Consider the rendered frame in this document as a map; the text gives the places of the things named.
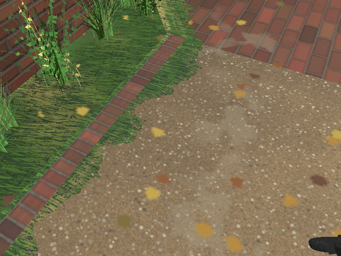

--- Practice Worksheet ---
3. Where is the right robot hand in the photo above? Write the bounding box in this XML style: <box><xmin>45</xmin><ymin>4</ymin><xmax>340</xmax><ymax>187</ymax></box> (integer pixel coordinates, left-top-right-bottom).
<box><xmin>309</xmin><ymin>235</ymin><xmax>341</xmax><ymax>256</ymax></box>

